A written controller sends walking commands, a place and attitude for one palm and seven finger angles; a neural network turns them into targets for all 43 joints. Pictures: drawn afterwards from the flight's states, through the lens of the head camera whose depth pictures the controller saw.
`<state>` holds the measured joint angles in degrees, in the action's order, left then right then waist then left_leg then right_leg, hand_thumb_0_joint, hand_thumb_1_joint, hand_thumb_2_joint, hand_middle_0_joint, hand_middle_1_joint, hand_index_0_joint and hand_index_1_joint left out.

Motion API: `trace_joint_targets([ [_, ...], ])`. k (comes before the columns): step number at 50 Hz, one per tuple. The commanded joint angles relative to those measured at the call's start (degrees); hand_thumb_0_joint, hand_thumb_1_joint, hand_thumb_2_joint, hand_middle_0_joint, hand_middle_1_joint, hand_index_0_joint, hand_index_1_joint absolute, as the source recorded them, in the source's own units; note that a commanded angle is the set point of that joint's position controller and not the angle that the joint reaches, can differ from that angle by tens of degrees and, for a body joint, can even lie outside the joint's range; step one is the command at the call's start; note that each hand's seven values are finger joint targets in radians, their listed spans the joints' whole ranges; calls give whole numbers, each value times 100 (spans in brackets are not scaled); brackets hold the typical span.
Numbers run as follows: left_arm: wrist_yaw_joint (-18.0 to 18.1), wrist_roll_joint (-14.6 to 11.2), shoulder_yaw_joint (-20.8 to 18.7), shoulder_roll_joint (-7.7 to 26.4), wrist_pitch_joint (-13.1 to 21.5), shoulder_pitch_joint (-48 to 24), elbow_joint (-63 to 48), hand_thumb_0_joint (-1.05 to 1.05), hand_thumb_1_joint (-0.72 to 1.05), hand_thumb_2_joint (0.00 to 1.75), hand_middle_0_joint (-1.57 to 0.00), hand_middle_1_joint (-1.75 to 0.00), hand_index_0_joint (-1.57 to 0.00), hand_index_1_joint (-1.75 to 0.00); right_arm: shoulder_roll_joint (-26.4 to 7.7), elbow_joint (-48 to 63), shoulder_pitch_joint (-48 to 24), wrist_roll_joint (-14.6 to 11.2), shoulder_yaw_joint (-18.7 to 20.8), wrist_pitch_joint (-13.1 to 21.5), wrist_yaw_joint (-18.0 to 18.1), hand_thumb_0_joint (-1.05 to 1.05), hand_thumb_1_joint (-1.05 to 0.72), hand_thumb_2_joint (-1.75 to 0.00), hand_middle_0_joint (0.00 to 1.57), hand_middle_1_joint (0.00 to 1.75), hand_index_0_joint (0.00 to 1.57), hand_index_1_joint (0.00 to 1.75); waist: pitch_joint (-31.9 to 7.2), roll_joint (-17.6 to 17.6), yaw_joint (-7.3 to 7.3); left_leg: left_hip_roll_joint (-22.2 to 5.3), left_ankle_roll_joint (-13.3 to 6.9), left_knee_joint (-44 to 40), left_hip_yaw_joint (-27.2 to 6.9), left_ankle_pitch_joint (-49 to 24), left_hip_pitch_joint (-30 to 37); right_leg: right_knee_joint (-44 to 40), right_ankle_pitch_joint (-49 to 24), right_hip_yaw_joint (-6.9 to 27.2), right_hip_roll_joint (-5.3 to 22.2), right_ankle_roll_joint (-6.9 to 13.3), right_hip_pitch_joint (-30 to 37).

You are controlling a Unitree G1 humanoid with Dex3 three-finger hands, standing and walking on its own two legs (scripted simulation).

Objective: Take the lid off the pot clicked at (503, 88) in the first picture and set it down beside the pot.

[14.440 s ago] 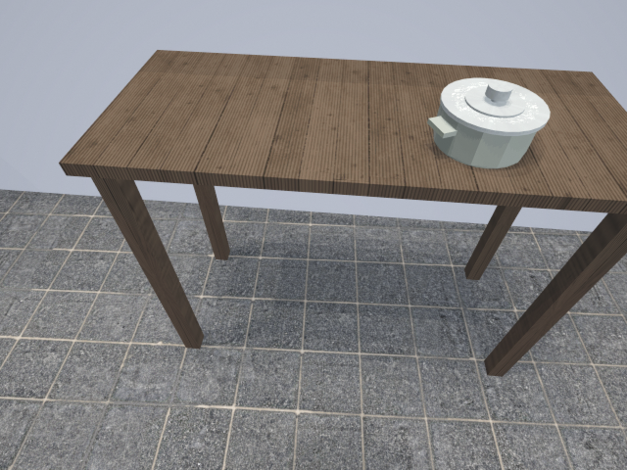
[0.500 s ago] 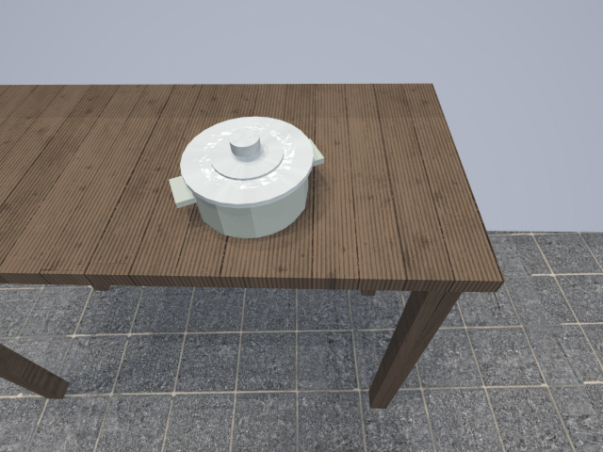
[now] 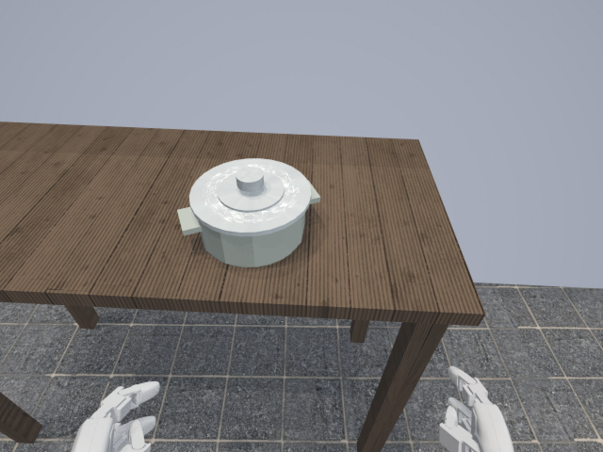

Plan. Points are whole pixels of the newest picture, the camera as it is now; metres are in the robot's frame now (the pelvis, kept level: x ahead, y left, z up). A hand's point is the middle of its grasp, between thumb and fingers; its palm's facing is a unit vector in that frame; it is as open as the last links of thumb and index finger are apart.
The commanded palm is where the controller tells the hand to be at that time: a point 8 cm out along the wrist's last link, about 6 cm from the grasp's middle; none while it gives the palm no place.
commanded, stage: lift the closed hand beside the body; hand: left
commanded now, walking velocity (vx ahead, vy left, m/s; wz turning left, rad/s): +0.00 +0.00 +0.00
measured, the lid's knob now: (250, 179) +0.46 +0.11 +0.15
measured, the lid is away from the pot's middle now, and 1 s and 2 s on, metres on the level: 0.00 0.00 0.00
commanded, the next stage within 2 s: raise the hand higher, near the body in 0.34 s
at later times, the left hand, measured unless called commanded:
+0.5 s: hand (94, 424) +0.13 +0.22 +0.09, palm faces +0.33 -0.84 -0.43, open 3.1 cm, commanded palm +0.08 +0.25 +0.12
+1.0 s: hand (84, 359) +0.17 +0.22 +0.15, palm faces +0.38 -0.82 -0.42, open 3.1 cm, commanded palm +0.11 +0.25 +0.18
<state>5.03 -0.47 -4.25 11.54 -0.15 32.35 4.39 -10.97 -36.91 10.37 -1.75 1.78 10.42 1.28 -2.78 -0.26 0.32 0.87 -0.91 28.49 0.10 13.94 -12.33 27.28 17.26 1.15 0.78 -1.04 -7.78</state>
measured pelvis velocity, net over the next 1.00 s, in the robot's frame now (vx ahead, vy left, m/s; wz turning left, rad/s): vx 0.01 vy -0.02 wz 0.01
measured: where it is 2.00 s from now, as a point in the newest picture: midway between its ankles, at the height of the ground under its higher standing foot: outside the picture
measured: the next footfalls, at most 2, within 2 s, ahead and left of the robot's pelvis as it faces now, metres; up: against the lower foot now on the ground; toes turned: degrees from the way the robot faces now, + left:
none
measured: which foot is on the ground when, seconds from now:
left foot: down 0.00-1.00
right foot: down 0.00-1.00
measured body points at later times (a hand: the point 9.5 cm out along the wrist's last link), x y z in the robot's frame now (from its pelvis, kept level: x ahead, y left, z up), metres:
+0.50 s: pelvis +0.00 -0.02 +0.00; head -0.03 -0.04 +0.45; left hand +0.11 +0.26 +0.11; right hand +0.19 -0.22 -0.08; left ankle +0.02 +0.11 -0.74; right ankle -0.03 -0.13 -0.74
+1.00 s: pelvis +0.01 -0.02 +0.00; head -0.01 -0.03 +0.45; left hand +0.14 +0.26 +0.17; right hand +0.22 -0.23 -0.06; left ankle +0.02 +0.11 -0.74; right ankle -0.03 -0.13 -0.74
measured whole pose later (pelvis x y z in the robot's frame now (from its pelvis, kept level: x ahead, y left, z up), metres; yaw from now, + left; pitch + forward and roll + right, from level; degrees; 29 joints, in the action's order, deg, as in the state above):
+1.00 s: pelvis +0.01 -0.02 +0.00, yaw +1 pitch -4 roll +0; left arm 3.6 -2.6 -16.6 19.1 6.3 35.3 -29.3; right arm -11.5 -35.6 10.4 -0.2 -0.3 11.5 4.6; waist -0.1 -2.4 -4.6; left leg -0.7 0.5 27.5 -1.2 14.6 -8.9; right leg 25.2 17.5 -0.1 -0.8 0.5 -3.7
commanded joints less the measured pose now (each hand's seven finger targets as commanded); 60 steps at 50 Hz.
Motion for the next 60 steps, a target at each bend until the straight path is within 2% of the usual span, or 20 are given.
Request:
trace_joint_targets([
  [1,-5,-63,-440,601,383,609,-1319,0,90,90,-86,-102,-86,-102,-609,1226,-543,49,100,190,78,0,-90,-90,20,30,20,30,602,27,-193,-149,42,-487,-11,-245,-30,-561,-444,-478,-113,174,-890],
  [3,-29,-83,-605,814,484,390,-1792,0,90,90,-95,-112,-95,-112,-675,1346,-546,77,115,151,98,0,-90,-90,20,30,20,30,424,-92,-134,-130,-3,-324,51,-235,120,-621,-433,-466,-98,140,-994],
  [4,-42,-96,-518,816,555,128,-2306,0,90,90,-99,-116,-99,-116,-693,1426,-495,108,64,172,119,0,-90,-90,20,30,20,30,228,-337,-130,-105,-9,-322,37,-271,241,-593,-468,-425,-86,154,-929],
  [6,-25,-94,-568,906,577,198,-2728,0,90,90,-108,-126,-108,-126,-652,1444,-464,138,31,241,190,0,-90,-90,20,30,20,30,-5,-538,-194,-87,-48,-265,46,-495,423,-545,-636,-389,-69,159,-807],
  [8,39,-105,-872,1192,581,185,-2996,0,90,90,-117,-136,-117,-136,-687,1423,-463,157,26,283,225,0,-90,-90,20,30,20,30,-118,-431,-220,-72,-49,-210,16,-487,446,-572,-570,-415,-72,156,-778],
  [11,27,-139,-872,1068,561,516,-2944,0,90,90,-130,-150,-130,-150,-641,1345,-542,146,16,287,296,0,-90,-90,20,30,20,30,91,-159,-295,-65,-72,-226,39,-512,436,-647,-559,-392,-67,141,-760],
  [15,13,-136,-1043,1257,669,523,-3535,0,90,90,-130,-150,-130,-150,-588,1297,-692,138,-21,387,333,0,-90,-90,20,30,20,30,179,-253,-367,-80,-66,-270,18,-509,510,-713,-473,-376,-48,144,-715],
  [18,20,-137,-1359,1384,683,816,-3370,0,90,90,-130,-150,-130,-150,-539,1169,-826,137,15,412,354,0,-90,-90,20,30,20,30,287,16,-446,-95,-76,-279,34,-522,472,-790,-468,-369,-67,112,-698],
  [21,-3,-140,-1320,1373,807,708,-3882,0,90,90,-130,-150,-130,-150,-490,1157,-838,149,-48,504,362,0,-90,-90,20,30,20,30,311,-327,-456,-100,-71,-332,27,-553,559,-809,-468,-349,-51,123,-668],
  [23,13,-155,-1627,1520,813,841,-3678,0,90,90,-130,-150,-130,-150,-482,1078,-896,137,-1,504,368,0,-90,-90,20,30,20,30,355,33,-495,-119,-72,-323,36,-510,539,-874,-383,-333,-87,102,-691],
  [24,-30,-165,-1409,1273,817,871,-3498,0,90,90,-130,-150,-130,-150,-445,1068,-887,135,-20,491,378,0,-90,-90,20,30,20,30,491,195,-446,-123,-87,-338,52,-436,502,-893,-310,-340,-70,81,-757],
  [29,-26,-194,-1663,1575,980,455,-4215,0,90,90,-130,-150,-130,-150,-487,1125,-885,138,-39,541,405,0,-90,-90,20,30,20,30,189,-245,-474,-113,-91,-344,91,-569,728,-897,-479,-275,-39,82,-611],
  [33,-36,-214,-1772,1482,922,774,-3896,0,90,90,-130,-150,-130,-150,-471,1032,-883,141,4,502,378,0,-90,-90,20,30,20,30,122,2,-510,-124,-107,-316,106,-897,776,-776,-982,-307,-66,75,-484],
  [35,-37,-220,-1719,1540,980,449,-4317,0,90,90,-130,-150,-130,-150,-498,1095,-877,139,-22,500,386,0,-90,-90,20,30,20,30,82,-236,-487,-126,-94,-326,125,-1018,843,-757,-1145,-294,-37,79,-427],
  [37,-24,-211,-1745,1552,963,444,-4286,0,90,90,-130,-150,-130,-150,-486,1068,-859,151,-18,495,390,0,-90,-90,20,30,20,30,132,-242,-495,-131,-99,-323,124,-1124,864,-740,-1306,-305,-41,81,-426],
  [44,-35,-246,-1800,1549,1009,189,-4516,0,90,90,-130,-150,-130,-150,-486,1126,-870,142,-56,444,341,0,-90,-90,20,30,20,30,164,-160,-490,-139,-79,-356,73,-1170,854,-703,-1347,-342,-56,106,-375],
  [48,-14,-268,-1976,1717,1051,-27,-4775,0,90,90,-130,-150,-130,-150,-533,1147,-885,150,-66,429,326,0,-90,-90,20,30,20,30,82,-490,-502,-147,-56,-340,95,-1184,934,-721,-1360,-295,-66,120,-345],
  [54,-26,-282,-1925,1631,1102,-182,-4892,0,90,90,-130,-150,-130,-150,-537,1140,-845,155,-92,418,264,0,-90,-90,20,30,20,30,-12,-353,-496,-186,-39,-387,49,-1306,930,-631,-1425,-358,-58,139,-260],
  [58,-6,-304,-2169,1747,1100,-301,-4724,0,90,90,-130,-150,-130,-150,-542,1080,-893,158,-77,383,263,0,-90,-90,20,30,20,30,50,-179,-509,-198,-48,-398,48,-1193,925,-652,-1316,-350,-83,130,-317],
  [60,-12,-305,-2045,1723,1161,-607,-4987,0,90,90,-130,-150,-130,-150,-560,1113,-868,158,-114,390,256,0,-90,-90,20,30,20,30,50,-407,-490,-204,-33,-430,29,-1192,954,-664,-1251,-340,-55,149,-304],
])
